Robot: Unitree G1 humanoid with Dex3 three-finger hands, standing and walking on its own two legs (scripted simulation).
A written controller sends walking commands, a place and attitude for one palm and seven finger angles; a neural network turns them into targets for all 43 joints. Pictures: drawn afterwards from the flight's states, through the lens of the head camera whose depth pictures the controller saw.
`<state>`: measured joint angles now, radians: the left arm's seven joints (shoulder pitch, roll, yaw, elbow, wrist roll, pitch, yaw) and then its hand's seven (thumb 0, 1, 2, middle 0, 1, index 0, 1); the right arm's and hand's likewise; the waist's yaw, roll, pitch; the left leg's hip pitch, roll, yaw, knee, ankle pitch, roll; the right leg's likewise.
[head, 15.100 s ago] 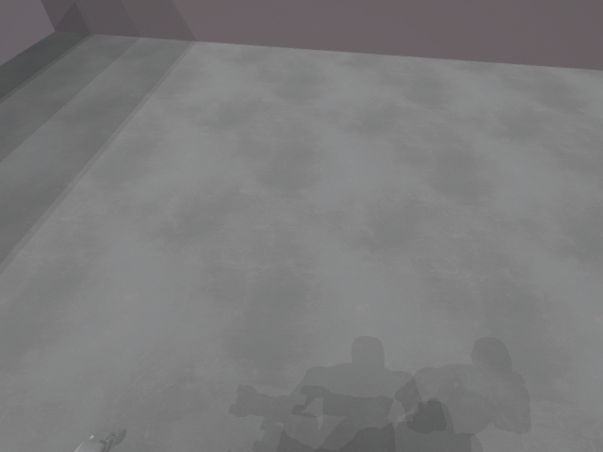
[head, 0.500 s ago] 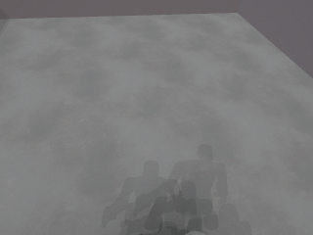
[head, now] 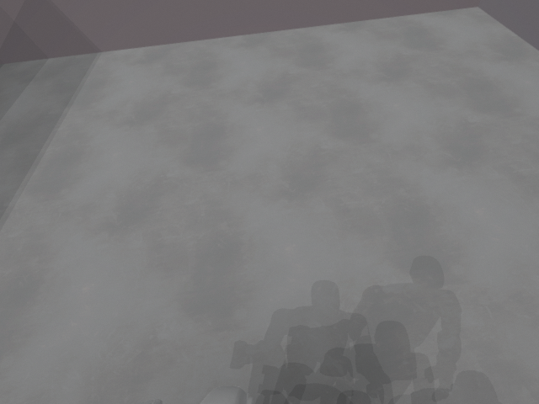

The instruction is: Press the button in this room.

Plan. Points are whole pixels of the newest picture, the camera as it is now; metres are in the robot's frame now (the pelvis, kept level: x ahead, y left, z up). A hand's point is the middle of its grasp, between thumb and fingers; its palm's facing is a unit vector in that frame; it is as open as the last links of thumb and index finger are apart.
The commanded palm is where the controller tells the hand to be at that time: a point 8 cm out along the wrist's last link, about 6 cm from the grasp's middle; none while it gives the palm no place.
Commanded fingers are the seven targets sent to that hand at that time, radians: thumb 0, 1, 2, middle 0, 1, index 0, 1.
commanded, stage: turn or walk to find it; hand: left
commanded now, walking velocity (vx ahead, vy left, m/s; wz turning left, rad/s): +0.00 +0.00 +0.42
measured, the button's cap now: out of the picture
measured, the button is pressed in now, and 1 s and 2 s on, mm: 0 0 0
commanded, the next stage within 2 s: stand and wait in 0.74 s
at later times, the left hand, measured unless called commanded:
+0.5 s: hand out of the picture -0.05 +0.27 -0.18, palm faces +0.28 -0.93 -0.24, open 7.3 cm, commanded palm none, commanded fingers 0.00 0.90 0.90 -0.20 -0.30 -0.20 -0.30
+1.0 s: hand out of the picture -0.02 +0.18 -0.15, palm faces +0.32 -0.91 -0.26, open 7.3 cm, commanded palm none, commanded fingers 0.00 0.90 0.90 -0.20 -0.30 -0.20 -0.30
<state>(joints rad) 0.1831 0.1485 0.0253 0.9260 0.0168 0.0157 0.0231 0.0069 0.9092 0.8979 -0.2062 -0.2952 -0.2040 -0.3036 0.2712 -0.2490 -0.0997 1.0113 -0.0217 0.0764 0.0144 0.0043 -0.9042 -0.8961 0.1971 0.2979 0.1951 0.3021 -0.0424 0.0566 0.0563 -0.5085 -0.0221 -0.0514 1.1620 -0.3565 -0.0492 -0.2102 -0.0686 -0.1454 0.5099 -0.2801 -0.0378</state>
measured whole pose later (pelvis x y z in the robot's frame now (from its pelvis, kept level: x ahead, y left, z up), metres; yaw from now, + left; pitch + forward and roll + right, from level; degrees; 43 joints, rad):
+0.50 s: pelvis -0.02 +0.05 +0.00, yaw +13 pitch +0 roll -1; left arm 0.23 0.26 0.07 1.01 0.02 0.07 0.01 0.01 0.91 0.90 -0.20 -0.29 -0.20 -0.30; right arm 0.13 -0.19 -0.04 0.96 -0.01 0.02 -0.01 0.00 -0.90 -0.90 0.20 0.30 0.20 0.30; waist 0.03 -0.04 0.07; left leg -0.20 0.00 0.02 0.51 -0.30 0.03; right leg -0.45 -0.10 -0.08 1.07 -0.45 0.08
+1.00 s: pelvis -0.02 -0.01 +0.00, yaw +18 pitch -1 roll +2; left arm 0.22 0.15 0.01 1.00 0.02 0.00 0.02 0.01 0.92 0.90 -0.21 -0.30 -0.20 -0.30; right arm 0.23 -0.22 -0.06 1.05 -0.01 0.05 -0.01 0.00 -0.90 -0.90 0.20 0.30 0.20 0.30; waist 0.00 0.05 0.05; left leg -0.33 0.00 -0.04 0.86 -0.42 -0.03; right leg -0.22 -0.01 -0.06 0.49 -0.25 -0.06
